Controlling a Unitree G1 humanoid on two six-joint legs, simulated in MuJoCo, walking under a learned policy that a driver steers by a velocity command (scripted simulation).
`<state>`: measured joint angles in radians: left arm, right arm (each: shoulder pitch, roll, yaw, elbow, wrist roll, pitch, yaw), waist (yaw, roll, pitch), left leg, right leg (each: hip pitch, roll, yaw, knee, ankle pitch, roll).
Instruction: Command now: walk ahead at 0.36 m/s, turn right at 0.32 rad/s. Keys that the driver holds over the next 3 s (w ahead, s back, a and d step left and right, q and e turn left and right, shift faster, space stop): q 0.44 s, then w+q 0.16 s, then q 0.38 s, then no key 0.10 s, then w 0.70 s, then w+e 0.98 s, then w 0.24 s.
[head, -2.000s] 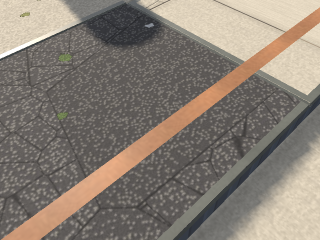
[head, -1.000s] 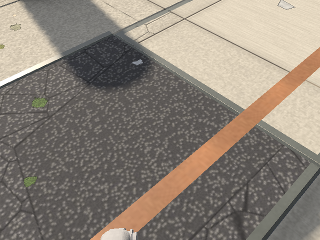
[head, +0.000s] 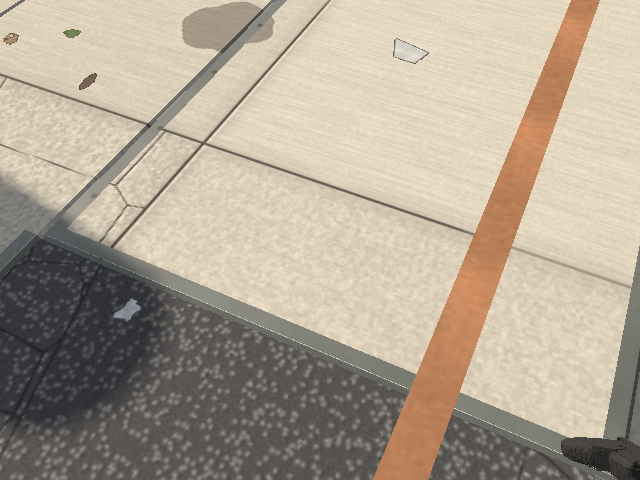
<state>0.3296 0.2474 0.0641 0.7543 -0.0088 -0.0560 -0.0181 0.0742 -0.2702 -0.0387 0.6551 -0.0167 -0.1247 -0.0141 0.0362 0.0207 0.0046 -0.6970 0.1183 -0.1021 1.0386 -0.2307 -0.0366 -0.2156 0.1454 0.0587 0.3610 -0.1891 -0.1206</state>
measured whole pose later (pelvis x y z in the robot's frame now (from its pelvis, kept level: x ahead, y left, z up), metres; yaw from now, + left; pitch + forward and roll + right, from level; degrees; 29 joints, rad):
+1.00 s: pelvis +0.23 +0.08 -0.01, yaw +27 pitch +3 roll +1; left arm 0.28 0.30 0.08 0.72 -0.02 -0.01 0.04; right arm 0.10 -0.27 -0.07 0.57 0.02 0.04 0.04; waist 0.07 0.00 0.01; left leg -0.45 0.02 0.03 0.62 -0.22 -0.02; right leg -0.18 -0.12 -0.15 0.52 -0.38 0.05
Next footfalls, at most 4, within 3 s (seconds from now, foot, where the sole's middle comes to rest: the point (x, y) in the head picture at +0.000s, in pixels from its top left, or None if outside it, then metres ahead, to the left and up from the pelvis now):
0.18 left None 0.30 0.15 -0.78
0.60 right None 0.26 -0.07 -0.78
1.02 left None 0.26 0.23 -0.78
1.44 right None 0.44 0.06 -0.78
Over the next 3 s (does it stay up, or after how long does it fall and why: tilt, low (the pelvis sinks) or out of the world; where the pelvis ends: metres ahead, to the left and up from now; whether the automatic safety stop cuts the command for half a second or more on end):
stays up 1.07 0.43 -0.02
